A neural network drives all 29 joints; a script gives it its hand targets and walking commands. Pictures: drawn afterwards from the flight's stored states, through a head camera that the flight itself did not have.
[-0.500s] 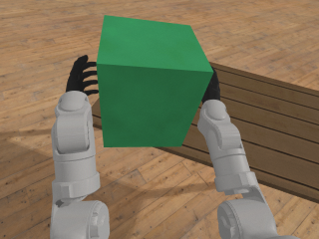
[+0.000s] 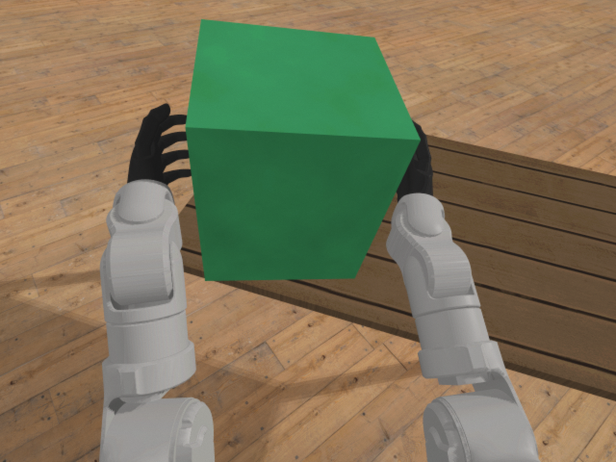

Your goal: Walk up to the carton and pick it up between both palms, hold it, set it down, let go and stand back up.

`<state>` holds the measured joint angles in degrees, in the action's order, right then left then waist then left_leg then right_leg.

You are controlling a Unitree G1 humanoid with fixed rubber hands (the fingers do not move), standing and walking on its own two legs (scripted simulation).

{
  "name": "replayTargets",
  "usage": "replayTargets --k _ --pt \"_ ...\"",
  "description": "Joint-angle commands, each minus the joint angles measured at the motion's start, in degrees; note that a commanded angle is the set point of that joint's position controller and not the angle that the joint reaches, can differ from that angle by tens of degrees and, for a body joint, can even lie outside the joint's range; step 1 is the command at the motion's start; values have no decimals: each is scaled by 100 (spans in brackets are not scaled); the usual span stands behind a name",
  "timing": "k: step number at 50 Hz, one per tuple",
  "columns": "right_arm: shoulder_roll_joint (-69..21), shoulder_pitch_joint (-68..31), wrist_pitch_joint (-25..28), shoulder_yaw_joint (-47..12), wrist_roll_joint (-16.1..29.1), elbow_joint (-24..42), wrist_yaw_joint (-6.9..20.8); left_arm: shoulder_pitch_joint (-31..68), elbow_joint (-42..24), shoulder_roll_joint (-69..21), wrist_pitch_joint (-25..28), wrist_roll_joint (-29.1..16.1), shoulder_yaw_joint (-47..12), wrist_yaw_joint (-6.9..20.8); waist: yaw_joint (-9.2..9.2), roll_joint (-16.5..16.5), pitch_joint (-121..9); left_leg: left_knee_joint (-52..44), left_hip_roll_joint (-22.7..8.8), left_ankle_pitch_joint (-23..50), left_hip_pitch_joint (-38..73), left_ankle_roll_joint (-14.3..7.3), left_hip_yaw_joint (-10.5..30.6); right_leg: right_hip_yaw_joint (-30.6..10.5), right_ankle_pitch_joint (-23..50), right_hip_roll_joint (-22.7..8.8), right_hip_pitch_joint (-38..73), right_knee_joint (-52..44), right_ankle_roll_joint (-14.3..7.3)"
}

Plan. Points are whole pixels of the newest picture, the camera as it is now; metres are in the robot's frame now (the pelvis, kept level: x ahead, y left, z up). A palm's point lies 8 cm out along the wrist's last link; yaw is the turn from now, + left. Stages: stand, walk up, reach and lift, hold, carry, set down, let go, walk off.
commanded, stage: hold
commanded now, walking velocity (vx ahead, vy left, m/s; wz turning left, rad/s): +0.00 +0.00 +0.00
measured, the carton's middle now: (286, 163) +0.43 -0.01 +0.17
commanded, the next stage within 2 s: none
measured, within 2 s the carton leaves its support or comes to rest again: neither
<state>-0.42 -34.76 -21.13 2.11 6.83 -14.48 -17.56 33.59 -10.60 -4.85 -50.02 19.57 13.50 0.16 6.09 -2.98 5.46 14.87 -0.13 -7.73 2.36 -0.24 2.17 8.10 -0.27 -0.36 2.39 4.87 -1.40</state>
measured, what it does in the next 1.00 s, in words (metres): stands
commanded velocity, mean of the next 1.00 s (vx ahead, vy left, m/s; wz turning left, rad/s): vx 0.00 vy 0.00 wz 0.00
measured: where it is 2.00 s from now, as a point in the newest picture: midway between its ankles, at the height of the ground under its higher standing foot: outside the picture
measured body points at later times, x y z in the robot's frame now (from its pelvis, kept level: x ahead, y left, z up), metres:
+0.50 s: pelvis -0.04 +0.01 +0.00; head -0.04 +0.05 +0.44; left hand +0.35 +0.17 +0.19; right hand +0.36 -0.13 +0.18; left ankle -0.02 +0.13 -0.76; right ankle +0.04 -0.10 -0.75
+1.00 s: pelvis -0.02 +0.00 +0.00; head -0.03 +0.02 +0.44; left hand +0.36 +0.14 +0.18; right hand +0.36 -0.15 +0.16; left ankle -0.02 +0.13 -0.76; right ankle +0.04 -0.10 -0.76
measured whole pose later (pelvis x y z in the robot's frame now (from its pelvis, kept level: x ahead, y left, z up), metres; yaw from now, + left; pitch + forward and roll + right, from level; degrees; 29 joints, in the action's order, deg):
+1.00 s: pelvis -0.02 +0.00 +0.00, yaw +0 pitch -11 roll +0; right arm 0.3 -39.0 -20.8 5.0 6.1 -26.5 -15.4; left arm 38.9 0.5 -4.7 -51.1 20.6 15.9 0.9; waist 4.1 -3.2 9.7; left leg 13.5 -0.8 -8.2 5.4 0.9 2.3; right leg 7.9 -0.5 0.1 3.2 7.7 -1.9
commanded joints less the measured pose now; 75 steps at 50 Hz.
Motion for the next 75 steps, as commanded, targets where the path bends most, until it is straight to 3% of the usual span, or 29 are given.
replayTargets --k 1,3,4,6,8,11,14,17,22,25,27,28,30,32,33,34,36,38,40,42,44,47,50,52,57,60,65,70,75 --pt "-1675 -3363 41 -1793 506 1239 512 2586 -693 -1564 -182 -666 -1856 1190 -241 95 -1965 -578 224 1897 -737 1 -51 -389 2104 -44 2819 650 355" --pt "-1480 -3629 0 -1600 558 1005 587 2945 -459 -1616 -248 -577 -1789 1172 -298 225 -1415 -590 140 1290 -466 112 -122 -236 821 35 2204 427 211" --pt "-1539 -3752 30 -1618 580 979 614 3157 -493 -1585 -223 -618 -1898 1123 -265 159 -1449 -543 145 1195 -336 155 -181 -219 701 55 2010 420 217" --pt "-1618 -4016 178 -1686 726 1283 618 3466 -730 -1687 -125 -711 -2122 1025 -236 105 -1905 -414 200 1538 -278 182 -243 -158 1139 96 1980 540 255" --pt "-1816 -4158 311 -1916 816 1861 543 3537 -1116 -1836 23 -956 -2434 1013 -145 6 -2633 -189 250 2195 -227 149 -266 -231 2083 139 2388 692 312" --pt "-2049 -4171 375 -2159 843 2514 432 3613 -1732 -1976 171 -1137 -2869 1019 -40 169 -3369 -1 294 2989 24 238 -222 -236 2823 196 2606 826 339" --pt "-1838 -4154 347 -1981 640 2503 484 3623 -1835 -1956 190 -1145 -3106 956 55 427 -3518 139 254 3156 340 322 -211 -171 1990 280 2059 648 236" --pt "-1369 -3854 192 -1346 356 1421 663 3670 -1249 -1666 39 -901 -2627 923 37 730 -2478 -102 215 1773 33 425 -240 -61 590 228 1642 438 119" --pt "-935 -4284 231 -294 -174 -362 1020 4141 310 -1393 33 -596 -1759 874 -1 821 -1316 -771 45 -1279 -1231 353 -282 92 -1372 184 1418 529 154" --pt "-1083 -5035 437 -10 -291 -766 1263 4828 612 -1531 259 -709 -1788 659 -22 831 -1715 -818 6 -1784 -1760 256 -308 98 -1627 215 1347 783 187" --pt "-1234 -5462 622 78 -432 -766 1371 5156 818 -1666 508 -882 -1780 564 36 722 -2226 -651 24 -1337 -1611 207 -283 100 -1437 266 1275 821 194" --pt "-1380 -5550 693 6 -500 -634 1419 5173 753 -1769 636 -947 -1860 524 44 634 -2633 -463 10 -705 -1291 198 -276 106 -1057 305 1168 833 165" --pt "-1628 -5598 826 -305 -438 -105 1438 5137 352 -2003 825 -1060 -2137 466 74 567 -3768 -5 125 817 -490 191 -301 -41 153 320 1372 887 226" --pt "-1928 -5181 864 -959 -143 766 1294 4712 -572 -2329 884 -1247 -2634 430 132 499 -4977 377 187 2992 201 212 -204 -210 2097 379 1873 990 257" --pt "-1803 -4939 821 -1087 -63 846 1207 4437 -748 -2340 818 -1148 -2688 454 133 688 -4946 431 216 3436 334 312 -182 -270 2373 354 2092 928 214" --pt "-1836 -4693 731 -1264 29 964 1136 4192 -795 -2284 707 -1072 -2595 525 48 599 -4674 453 248 3675 227 321 -165 -296 2517 330 2338 852 179" --pt "-1920 -4233 534 -1710 242 1301 974 3596 -849 -2162 422 -946 -2512 698 -86 288 -3894 331 240 3618 -183 221 -168 -350 2840 241 2746 792 203" --pt "-1776 -3982 356 -1757 336 1168 846 3172 -441 -1896 179 -736 -2061 896 -216 -65 -2842 -127 280 2497 -853 57 -180 -382 2597 81 3081 724 296" --pt "-1654 -3985 269 -1632 279 808 808 3139 26 -1644 107 -583 -1661 1021 -320 -176 -1927 -564 249 1276 -1169 -86 -181 -349 1675 -41 3003 685 356" --pt "-1597 -4302 301 -1353 274 398 861 3520 421 -1529 132 -526 -1444 1033 -413 -105 -1512 -793 190 316 -1307 -80 -238 -268 504 -40 2625 550 320" --pt "-1545 -4487 424 -1152 239 308 904 3751 515 -1614 197 -593 -1504 950 -430 2 -1473 -791 135 3 -1283 -2 -284 -175 -83 21 2268 484 249" --pt "-1737 -5012 600 -1153 279 628 923 4451 151 -1828 417 -881 -1909 805 -259 147 -2364 -532 136 321 -871 47 -302 -127 63 126 1983 599 258" --pt "-1904 -5003 722 -1293 216 1085 882 4585 -373 -1973 680 -1045 -2284 782 -130 257 -3302 -257 223 1242 -498 125 -345 -139 968 193 2229 705 294" --pt "-1887 -4828 688 -1320 130 1021 826 4537 -390 -1948 713 -1018 -2367 798 -56 236 -3437 -144 252 1501 -386 116 -320 -186 1283 191 2273 744 307" --pt "-1698 -4375 503 -1111 -9 549 801 4177 -82 -1758 544 -864 -2162 919 -3 429 -2851 -255 258 1055 -604 158 -292 -179 747 145 2179 616 279" --pt "-1643 -4327 479 -962 -16 264 843 4178 157 -1660 476 -759 -1929 948 -98 401 -2398 -432 246 510 -882 120 -330 -169 290 106 2162 571 296" --pt "-1613 -4602 549 -830 -37 212 933 4254 338 -1707 505 -790 -1899 913 -103 510 -2459 -418 192 429 -989 143 -300 -151 40 115 2014 603 291" --pt "-1807 -4706 621 -1177 67 669 900 4337 -126 -1802 601 -956 -2231 816 -74 314 -3074 -134 235 1511 -633 176 -295 -141 1010 219 2072 717 285" --pt "-1825 -4489 565 -1514 313 1184 825 4002 -704 -2017 491 -985 -2554 841 -43 477 -3504 47 247 2381 -215 267 -205 -238 1626 220 2205 719 244"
